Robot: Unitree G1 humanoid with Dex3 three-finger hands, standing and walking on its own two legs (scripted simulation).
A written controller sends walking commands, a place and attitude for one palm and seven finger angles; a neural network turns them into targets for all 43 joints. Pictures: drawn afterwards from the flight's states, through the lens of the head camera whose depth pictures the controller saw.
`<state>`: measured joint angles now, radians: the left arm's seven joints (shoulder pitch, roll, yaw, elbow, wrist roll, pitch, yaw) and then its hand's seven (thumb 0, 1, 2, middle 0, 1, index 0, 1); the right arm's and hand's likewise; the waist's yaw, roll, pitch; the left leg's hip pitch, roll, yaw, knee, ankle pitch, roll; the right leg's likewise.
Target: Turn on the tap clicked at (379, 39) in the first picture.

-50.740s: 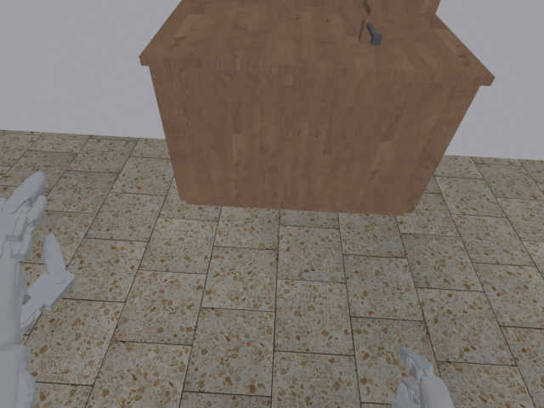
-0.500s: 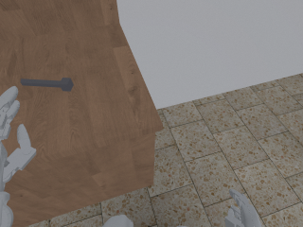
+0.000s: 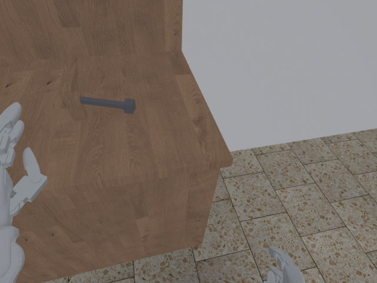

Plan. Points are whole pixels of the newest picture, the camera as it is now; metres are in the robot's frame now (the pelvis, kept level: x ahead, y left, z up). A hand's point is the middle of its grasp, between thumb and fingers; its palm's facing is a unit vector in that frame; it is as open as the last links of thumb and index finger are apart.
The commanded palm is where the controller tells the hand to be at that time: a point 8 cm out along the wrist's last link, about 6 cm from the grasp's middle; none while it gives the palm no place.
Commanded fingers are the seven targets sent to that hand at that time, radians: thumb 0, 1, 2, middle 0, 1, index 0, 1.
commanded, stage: come to a stop and stand still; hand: left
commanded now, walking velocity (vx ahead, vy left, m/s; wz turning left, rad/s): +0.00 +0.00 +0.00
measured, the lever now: (129, 106) +0.51 +0.21 +0.09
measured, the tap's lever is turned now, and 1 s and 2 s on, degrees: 68 68 68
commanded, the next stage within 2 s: look again from close up in 0.16 s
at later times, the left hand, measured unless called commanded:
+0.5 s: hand (62, 141) +0.27 +0.24 +0.20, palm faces +0.43 -0.78 -0.45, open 7.4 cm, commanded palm +0.19 +0.26 +0.18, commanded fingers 0.00 0.90 0.90 -0.20 -0.30 -0.20 -0.30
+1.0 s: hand (32, 168) +0.23 +0.28 +0.17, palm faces +0.46 -0.80 -0.39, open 7.4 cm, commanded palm +0.17 +0.30 +0.18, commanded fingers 0.00 0.90 0.90 -0.20 -0.30 -0.20 -0.30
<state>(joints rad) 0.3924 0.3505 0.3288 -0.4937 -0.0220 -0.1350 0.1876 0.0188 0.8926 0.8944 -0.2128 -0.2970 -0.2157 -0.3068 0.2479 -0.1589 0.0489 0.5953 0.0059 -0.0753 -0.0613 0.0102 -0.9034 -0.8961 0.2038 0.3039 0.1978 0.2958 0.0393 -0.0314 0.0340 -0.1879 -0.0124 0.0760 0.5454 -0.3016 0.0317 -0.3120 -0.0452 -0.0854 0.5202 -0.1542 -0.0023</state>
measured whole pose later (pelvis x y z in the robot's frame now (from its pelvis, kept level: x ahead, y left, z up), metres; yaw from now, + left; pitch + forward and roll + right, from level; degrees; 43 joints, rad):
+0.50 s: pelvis +0.04 -0.02 +0.00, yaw +1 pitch +2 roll +0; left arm 0.33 0.47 0.43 -0.35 -0.10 -0.31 0.12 0.02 0.90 0.90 -0.20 -0.30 -0.21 -0.31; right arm 0.27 -0.27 0.01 0.58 0.01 -0.18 0.03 0.01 -0.90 -0.90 0.21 0.30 0.20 0.30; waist 0.00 0.04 0.03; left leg -0.25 0.02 0.04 0.54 -0.33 0.00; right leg -0.36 0.04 -0.04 0.51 -0.19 -0.05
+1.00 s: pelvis +0.03 +0.01 +0.00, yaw +4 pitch +2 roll +0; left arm 0.39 0.43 0.38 -0.41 -0.11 -0.28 0.10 0.01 0.89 0.89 -0.21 -0.30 -0.22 -0.31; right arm 0.15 -0.21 0.01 0.57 0.01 -0.18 0.03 0.01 -0.90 -0.90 0.20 0.30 0.20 0.30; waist 0.06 -0.02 0.05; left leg -0.24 -0.05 0.01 0.51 -0.30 0.04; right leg -0.34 -0.03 -0.06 0.50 -0.19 0.00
